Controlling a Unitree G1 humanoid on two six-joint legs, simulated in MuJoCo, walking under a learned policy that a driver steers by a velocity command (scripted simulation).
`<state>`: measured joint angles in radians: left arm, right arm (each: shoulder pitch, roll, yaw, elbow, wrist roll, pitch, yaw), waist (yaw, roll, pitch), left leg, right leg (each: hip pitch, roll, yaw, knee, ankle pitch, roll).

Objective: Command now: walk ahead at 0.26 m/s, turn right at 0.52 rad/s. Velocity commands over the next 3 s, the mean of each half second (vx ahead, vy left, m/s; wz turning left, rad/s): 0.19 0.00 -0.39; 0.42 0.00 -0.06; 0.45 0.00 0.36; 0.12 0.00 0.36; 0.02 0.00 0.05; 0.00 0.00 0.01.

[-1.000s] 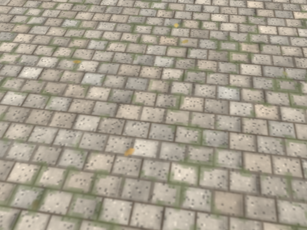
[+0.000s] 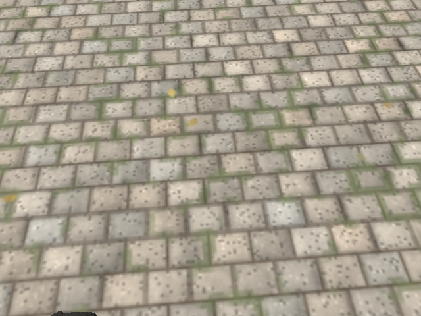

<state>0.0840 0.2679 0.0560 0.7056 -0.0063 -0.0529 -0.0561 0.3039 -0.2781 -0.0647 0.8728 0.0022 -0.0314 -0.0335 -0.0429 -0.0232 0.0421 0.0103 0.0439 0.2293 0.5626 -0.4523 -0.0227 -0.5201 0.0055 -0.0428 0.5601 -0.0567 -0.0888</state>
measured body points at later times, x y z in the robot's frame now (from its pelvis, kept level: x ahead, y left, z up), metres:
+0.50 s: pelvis +0.15 +0.03 +0.01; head +0.16 +0.03 +0.46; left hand +0.34 +0.26 -0.09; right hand +0.22 -0.27 -0.09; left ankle +0.19 +0.14 -0.72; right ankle +0.13 -0.08 -0.71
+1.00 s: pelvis +0.35 -0.06 +0.02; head +0.37 -0.08 +0.47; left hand +0.58 +0.15 -0.07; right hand +0.31 -0.34 -0.11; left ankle +0.25 +0.11 -0.64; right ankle +0.37 -0.16 -0.72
